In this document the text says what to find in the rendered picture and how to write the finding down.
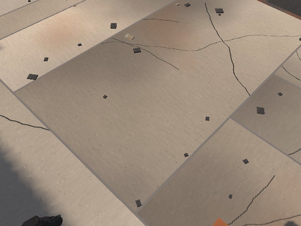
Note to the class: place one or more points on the left robot hand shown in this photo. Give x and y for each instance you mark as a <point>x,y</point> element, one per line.
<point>44,221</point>

